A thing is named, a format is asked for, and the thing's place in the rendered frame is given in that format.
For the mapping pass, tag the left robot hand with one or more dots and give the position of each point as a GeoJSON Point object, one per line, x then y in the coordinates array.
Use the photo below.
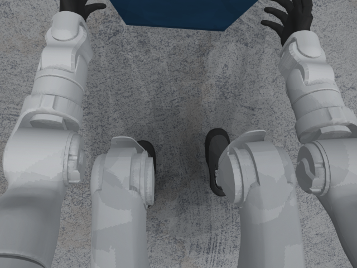
{"type": "Point", "coordinates": [79, 7]}

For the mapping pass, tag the robot left forearm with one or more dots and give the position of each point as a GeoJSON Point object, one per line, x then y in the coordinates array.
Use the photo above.
{"type": "Point", "coordinates": [59, 84]}

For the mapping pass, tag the carton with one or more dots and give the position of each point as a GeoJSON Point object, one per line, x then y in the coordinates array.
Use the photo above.
{"type": "Point", "coordinates": [210, 15]}

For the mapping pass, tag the right robot upper arm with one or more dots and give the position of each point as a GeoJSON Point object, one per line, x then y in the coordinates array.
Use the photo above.
{"type": "Point", "coordinates": [328, 170]}

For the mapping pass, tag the robot left foot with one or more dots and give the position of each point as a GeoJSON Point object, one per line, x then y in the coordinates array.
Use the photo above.
{"type": "Point", "coordinates": [151, 152]}

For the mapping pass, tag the left robot upper arm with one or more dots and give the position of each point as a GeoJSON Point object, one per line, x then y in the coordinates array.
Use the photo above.
{"type": "Point", "coordinates": [41, 164]}

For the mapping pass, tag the right robot hand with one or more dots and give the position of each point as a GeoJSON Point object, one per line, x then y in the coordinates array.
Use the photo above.
{"type": "Point", "coordinates": [299, 17]}

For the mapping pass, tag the robot left shin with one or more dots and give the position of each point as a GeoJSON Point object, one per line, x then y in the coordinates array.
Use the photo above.
{"type": "Point", "coordinates": [98, 166]}

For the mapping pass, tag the robot right forearm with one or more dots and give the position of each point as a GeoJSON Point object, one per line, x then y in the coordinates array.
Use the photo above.
{"type": "Point", "coordinates": [310, 85]}

